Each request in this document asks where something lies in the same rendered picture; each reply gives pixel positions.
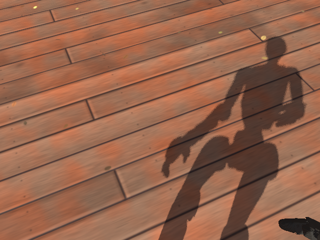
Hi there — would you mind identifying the robot right hand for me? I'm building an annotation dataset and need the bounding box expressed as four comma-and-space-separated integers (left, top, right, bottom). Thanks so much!
278, 217, 320, 240

